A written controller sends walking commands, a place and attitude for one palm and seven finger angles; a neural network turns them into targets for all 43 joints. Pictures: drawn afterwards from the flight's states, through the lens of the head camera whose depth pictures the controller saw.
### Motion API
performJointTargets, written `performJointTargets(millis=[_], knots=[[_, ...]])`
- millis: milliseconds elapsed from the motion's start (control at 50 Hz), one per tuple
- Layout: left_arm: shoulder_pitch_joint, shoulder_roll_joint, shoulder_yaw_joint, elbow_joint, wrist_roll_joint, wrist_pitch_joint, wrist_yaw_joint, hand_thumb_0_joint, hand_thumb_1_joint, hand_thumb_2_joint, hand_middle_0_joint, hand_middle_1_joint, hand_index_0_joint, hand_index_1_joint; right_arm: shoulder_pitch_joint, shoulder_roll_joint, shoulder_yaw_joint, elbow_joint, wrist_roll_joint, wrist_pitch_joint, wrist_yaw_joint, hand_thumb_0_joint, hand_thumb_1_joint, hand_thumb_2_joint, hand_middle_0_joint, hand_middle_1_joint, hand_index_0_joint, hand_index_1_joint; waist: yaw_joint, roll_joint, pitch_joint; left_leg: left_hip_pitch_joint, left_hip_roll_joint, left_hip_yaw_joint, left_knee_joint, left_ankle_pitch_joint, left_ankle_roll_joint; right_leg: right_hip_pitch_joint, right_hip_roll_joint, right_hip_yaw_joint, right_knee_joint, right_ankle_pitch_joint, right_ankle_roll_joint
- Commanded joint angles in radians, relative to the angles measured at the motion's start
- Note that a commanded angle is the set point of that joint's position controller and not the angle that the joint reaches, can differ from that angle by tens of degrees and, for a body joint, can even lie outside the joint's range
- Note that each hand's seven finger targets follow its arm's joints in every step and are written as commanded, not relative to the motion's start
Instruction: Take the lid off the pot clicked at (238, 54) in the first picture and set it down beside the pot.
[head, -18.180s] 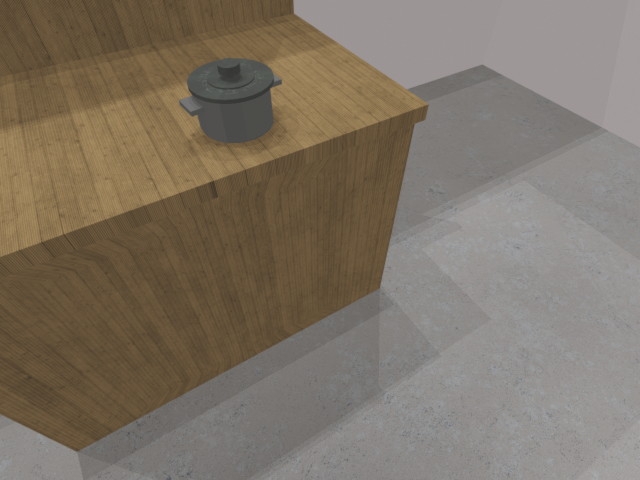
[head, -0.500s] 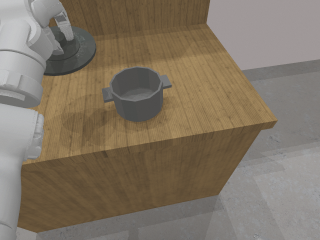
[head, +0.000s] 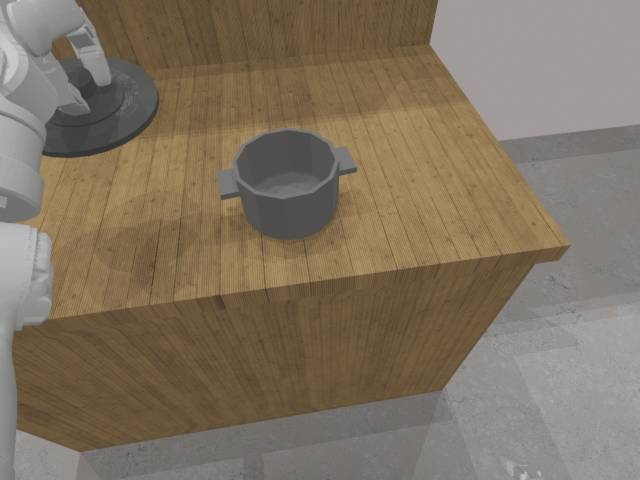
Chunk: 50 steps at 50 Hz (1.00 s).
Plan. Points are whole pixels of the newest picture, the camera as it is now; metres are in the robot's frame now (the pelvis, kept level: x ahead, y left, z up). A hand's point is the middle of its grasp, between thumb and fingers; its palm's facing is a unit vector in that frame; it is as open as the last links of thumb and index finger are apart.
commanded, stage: move the lid sideways beside the pot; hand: left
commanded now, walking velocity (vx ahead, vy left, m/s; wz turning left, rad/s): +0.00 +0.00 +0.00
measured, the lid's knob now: (73, 84) +0.49 +0.27 +0.25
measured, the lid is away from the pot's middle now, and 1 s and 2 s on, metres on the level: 0.23 0.23 0.24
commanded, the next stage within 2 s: lower the lid onto the table in 0.26 s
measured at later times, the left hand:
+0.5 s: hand (41, 92) +0.46 +0.28 +0.26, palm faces -0.25 -0.15 -0.96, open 7.2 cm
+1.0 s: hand (77, 116) +0.46 +0.27 +0.22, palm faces -0.30 -0.15 -0.94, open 7.2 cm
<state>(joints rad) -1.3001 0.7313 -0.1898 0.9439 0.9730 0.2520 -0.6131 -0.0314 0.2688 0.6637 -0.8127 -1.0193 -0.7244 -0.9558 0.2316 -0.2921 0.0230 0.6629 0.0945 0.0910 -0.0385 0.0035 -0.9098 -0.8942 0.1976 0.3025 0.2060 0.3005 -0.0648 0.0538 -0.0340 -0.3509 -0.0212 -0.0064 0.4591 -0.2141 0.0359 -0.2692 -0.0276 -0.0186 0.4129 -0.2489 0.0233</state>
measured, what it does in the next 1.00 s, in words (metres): stands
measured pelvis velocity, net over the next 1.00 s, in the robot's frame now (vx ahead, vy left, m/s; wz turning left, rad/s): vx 0.00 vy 0.00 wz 0.00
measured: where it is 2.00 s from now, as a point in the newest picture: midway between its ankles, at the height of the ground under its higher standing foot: outside the picture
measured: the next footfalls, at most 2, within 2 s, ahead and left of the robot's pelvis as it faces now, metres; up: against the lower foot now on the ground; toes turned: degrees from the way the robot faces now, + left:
none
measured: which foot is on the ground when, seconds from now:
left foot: down 0.00-1.00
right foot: down 0.00-1.00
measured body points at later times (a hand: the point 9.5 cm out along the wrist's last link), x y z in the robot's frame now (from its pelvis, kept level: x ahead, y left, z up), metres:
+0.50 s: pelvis +0.00 +0.00 +0.00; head +0.04 -0.01 +0.45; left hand +0.47 +0.29 +0.31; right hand +0.09 -0.27 -0.12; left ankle +0.01 +0.10 -0.74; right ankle -0.03 -0.14 -0.74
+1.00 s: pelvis +0.00 +0.00 +0.00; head +0.04 -0.01 +0.45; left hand +0.48 +0.27 +0.28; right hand +0.09 -0.27 -0.12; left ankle +0.01 +0.10 -0.74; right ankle -0.03 -0.14 -0.74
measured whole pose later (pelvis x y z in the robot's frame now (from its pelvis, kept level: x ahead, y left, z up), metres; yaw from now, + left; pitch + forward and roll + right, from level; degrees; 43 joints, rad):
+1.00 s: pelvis +0.00 +0.00 +0.00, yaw +0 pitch +6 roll -1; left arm -1.22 0.72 -0.16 0.96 0.95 0.25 -0.59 -0.03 0.27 0.66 -0.81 -1.02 -0.72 -0.95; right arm 0.26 -0.30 0.02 0.67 0.09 0.07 -0.04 0.00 -0.91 -0.89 0.20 0.30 0.21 0.30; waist -0.08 0.06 -0.02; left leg -0.36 -0.02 -0.01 0.47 -0.22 0.04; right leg -0.27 -0.02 -0.02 0.42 -0.25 0.02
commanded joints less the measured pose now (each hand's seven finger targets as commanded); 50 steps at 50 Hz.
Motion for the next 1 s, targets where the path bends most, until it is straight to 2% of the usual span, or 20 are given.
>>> performJointTargets(millis=[0, 20, 60, 120, 160, 220, 300, 340, 360, 400, 520, 580, 600, 640, 720, 760, 800, 900, 920, 980], knots=[[-0.603, 0.216, 0.028, -0.224, 0.005, -0.012, 0.051, 0.000, 0.708, 0.864, -0.976, -1.102, -0.933, -1.064, -0.006, -0.157, -0.056, -0.101, -0.002, -0.031, -0.007, 0.000, -0.900, -0.900, 0.200, 0.300, 0.200, 0.300, -0.030, 0.044, -0.394, 0.357, -0.013, -0.020, 0.015, 0.407, 0.049, -0.021, 0.059, -0.046, -0.032, 0.297, -0.068], [-0.641, 0.310, 0.103, -0.292, 0.030, -0.021, 0.060, 0.000, 0.708, 0.864, -0.976, -1.102, -0.933, -1.064, -0.001, -0.153, -0.055, -0.107, -0.007, -0.031, -0.007, 0.000, -0.900, -0.900, 0.200, 0.300, 0.200, 0.300, -0.013, 0.060, -0.456, 0.376, -0.012, -0.022, 0.011, 0.409, 0.048, 0.013, 0.067, -0.040, -0.028, 0.300, -0.066], [-0.609, 0.278, 0.081, -0.247, 0.028, -0.024, 0.054, 0.000, 0.708, 0.864, -0.976, -1.102, -0.933, -1.064, -0.006, -0.145, -0.050, -0.113, -0.002, -0.033, -0.013, 0.000, -0.900, -0.900, 0.200, 0.300, 0.200, 0.300, -0.018, 0.046, -0.440, 0.369, -0.019, -0.020, 0.017, 0.427, 0.055, 0.009, 0.066, -0.042, -0.026, 0.312, -0.067], [-0.609, 0.377, 0.151, -0.263, 0.033, -0.038, 0.057, 0.000, 0.708, 0.864, -0.976, -1.102, -0.933, -1.064, 0.003, -0.158, -0.050, -0.112, -0.004, -0.024, -0.009, 0.000, -0.900, -0.900, 0.200, 0.300, 0.200, 0.300, -0.005, 0.035, -0.457, 0.344, -0.018, -0.018, 0.010, 0.407, 0.051, 0.046, 0.065, -0.037, -0.026, 0.324, -0.066], [-0.591, 0.299, 0.093, -0.236, 0.027, -0.031, 0.048, 0.000, 0.708, 0.864, -0.976, -1.102, -0.933, -1.064, -0.008, -0.148, -0.051, -0.116, 0.002, -0.025, -0.012, 0.000, -0.900, -0.900, 0.200, 0.300, 0.200, 0.300, -0.014, 0.035, -0.419, 0.346, -0.018, -0.015, 0.015, 0.406, 0.056, 0.013, 0.065, -0.044, -0.029, 0.307, -0.065], [-0.567, 0.354, 0.130, -0.222, 0.028, -0.037, 0.050, 0.000, 0.708, 0.864, -0.976, -1.102, -0.933, -1.064, 0.007, -0.159, -0.052, -0.108, -0.002, -0.019, -0.008, 0.000, -0.900, -0.900, 0.200, 0.300, 0.200, 0.300, -0.011, 0.031, -0.414, 0.320, -0.019, -0.012, 0.010, 0.372, 0.054, 0.029, 0.068, -0.042, -0.034, 0.305, -0.065], [-0.586, 0.300, 0.079, -0.285, 0.001, -0.048, 0.048, 0.000, 0.708, 0.864, -0.976, -1.102, -0.933, -1.064, 0.002, -0.163, -0.059, -0.114, 0.001, -0.021, -0.011, 0.000, -0.900, -0.900, 0.200, 0.300, 0.200, 0.300, -0.022, 0.066, -0.436, 0.369, -0.013, -0.016, 0.021, 0.422, 0.056, 0.013, 0.060, -0.041, -0.035, 0.318, -0.067], [-0.565, 0.342, 0.123, -0.237, 0.024, -0.046, 0.047, 0.000, 0.708, 0.864, -0.976, -1.102, -0.933, -1.064, 0.009, -0.157, -0.054, -0.106, -0.001, -0.020, -0.014, 0.000, -0.900, -0.900, 0.200, 0.300, 0.200, 0.300, -0.016, 0.038, -0.417, 0.346, -0.016, -0.012, 0.019, 0.391, 0.059, 0.018, 0.071, -0.045, -0.036, 0.306, -0.065], [-0.602, 0.314, 0.106, -0.190, 0.007, -0.009, 0.049, 0.000, 0.708, 0.864, -0.976, -1.102, -0.933, -1.064, 0.003, -0.154, -0.050, -0.099, 0.007, -0.029, -0.012, 0.000, -0.900, -0.900, 0.200, 0.300, 0.200, 0.300, -0.019, 0.080, -0.402, 0.349, -0.017, -0.016, 0.007, 0.384, 0.055, 0.006, 0.070, -0.047, -0.028, 0.302, -0.068], [-0.563, 0.256, 0.060, -0.153, -0.021, 0.015, 0.045, 0.000, 0.708, 0.864, -0.976, -1.102, -0.933, -1.064, 0.024, -0.167, -0.056, -0.084, 0.003, -0.038, -0.009, 0.000, -0.900, -0.900, 0.200, 0.300, 0.200, 0.300, -0.030, 0.064, -0.375, 0.348, -0.015, -0.021, 0.007, 0.379, 0.052, -0.017, 0.064, -0.050, -0.043, 0.289, -0.067], [-0.623, 0.288, 0.081, -0.221, 0.018, 0.014, 0.061, 0.000, 0.708, 0.864, -0.976, -1.102, -0.933, -1.064, 0.027, -0.156, -0.054, -0.085, -0.009, -0.064, -0.014, 0.000, -0.900, -0.900, 0.200, 0.300, 0.200, 0.300, -0.021, 0.060, -0.449, 0.373, -0.014, -0.029, 0.014, 0.389, 0.052, 0.011, 0.075, -0.048, -0.029, 0.295, -0.064], [-0.570, 0.264, 0.065, -0.120, 0.015, 0.017, 0.054, 0.000, 0.708, 0.864, -0.976, -1.102, -0.933, -1.064, 0.016, -0.156, -0.048, -0.084, -0.002, -0.058, -0.015, 0.000, -0.900, -0.900, 0.200, 0.300, 0.200, 0.300, -0.024, 0.027, -0.376, 0.309, -0.020, -0.016, 0.002, 0.315, 0.052, -0.001, 0.071, -0.052, -0.030, 0.274, -0.063], [-0.563, 0.248, 0.051, -0.136, -0.002, 0.010, 0.057, 0.000, 0.708, 0.864, -0.976, -1.102, -0.933, -1.064, 0.027, -0.166, -0.054, -0.077, -0.006, -0.059, -0.015, 0.000, -0.900, -0.900, 0.200, 0.300, 0.200, 0.300, -0.027, 0.037, -0.385, 0.322, -0.014, -0.018, 0.006, 0.335, 0.051, -0.007, 0.063, -0.052, -0.032, 0.276, -0.067], [-0.634, 0.316, 0.104, -0.231, 0.020, 0.002, 0.068, 0.000, 0.708, 0.864, -0.976, -1.102, -0.933, -1.064, 0.011, -0.157, -0.052, -0.096, -0.008, -0.066, -0.015, 0.000, -0.900, -0.900, 0.200, 0.300, 0.200, 0.300, -0.017, 0.072, -0.458, 0.365, -0.016, -0.025, 0.017, 0.392, 0.054, 0.023, 0.070, -0.042, -0.018, 0.308, -0.067], [-0.563, 0.320, 0.126, -0.214, 0.017, 0.003, 0.072, 0.000, 0.708, 0.864, -0.976, -1.102, -0.933, -1.064, 0.027, -0.157, -0.056, -0.098, -0.013, -0.066, -0.013, 0.000, -0.900, -0.900, 0.200, 0.300, 0.200, 0.300, -0.014, 0.066, -0.447, 0.360, -0.014, -0.028, 0.024, 0.426, 0.052, 0.017, 0.072, -0.042, -0.019, 0.323, -0.065], [-0.518, 0.301, 0.114, -0.144, 0.014, 0.006, 0.067, 0.000, 0.708, 0.864, -0.976, -1.102, -0.933, -1.064, 0.025, -0.157, -0.051, -0.095, -0.005, -0.059, -0.013, 0.000, -0.900, -0.900, 0.200, 0.300, 0.200, 0.300, -0.016, 0.011, -0.396, 0.314, -0.017, -0.020, 0.017, 0.372, 0.054, 0.019, 0.071, -0.047, -0.018, 0.313, -0.063], [-0.523, 0.268, 0.081, -0.174, -0.006, -0.001, 0.069, 0.000, 0.708, 0.864, -0.976, -1.102, -0.933, -1.064, 0.022, -0.167, -0.057, -0.097, -0.007, -0.056, -0.011, 0.000, -0.900, -0.900, 0.200, 0.300, 0.200, 0.300, -0.023, 0.048, -0.403, 0.326, -0.014, -0.021, 0.019, 0.393, 0.051, 0.008, 0.061, -0.043, -0.020, 0.319, -0.068], [-0.497, 0.277, 0.104, -0.191, -0.008, -0.003, 0.076, 0.000, 0.708, 0.864, -0.976, -1.102, -0.933, -1.064, 0.034, -0.166, -0.062, -0.099, -0.012, -0.059, -0.014, 0.000, -0.900, -0.900, 0.200, 0.300, 0.200, 0.300, -0.024, 0.042, -0.428, 0.351, -0.013, -0.026, 0.030, 0.425, 0.054, 0.012, 0.066, -0.041, -0.020, 0.334, -0.066], [-0.525, 0.328, 0.144, -0.221, 0.010, -0.005, 0.079, 0.000, 0.708, 0.864, -0.976, -1.102, -0.933, -1.064, 0.030, -0.160, -0.059, -0.103, -0.011, -0.057, -0.012, 0.000, -0.900, -0.900, 0.200, 0.300, 0.200, 0.300, -0.016, 0.030, -0.445, 0.344, -0.015, -0.023, 0.024, 0.393, 0.054, 0.031, 0.072, -0.039, -0.015, 0.328, -0.061], [-0.492, 0.258, 0.092, -0.156, 0.000, -0.004, 0.073, 0.000, 0.708, 0.864, -0.976, -1.102, -0.933, -1.064, 0.020, -0.155, -0.056, -0.099, -0.007, -0.055, -0.015, 0.000, -0.900, -0.900, 0.200, 0.300, 0.200, 0.300, -0.025, 0.020, -0.394, 0.319, -0.019, -0.016, 0.024, 0.365, 0.057, 0.009, 0.072, -0.045, -0.018, 0.319, -0.062]])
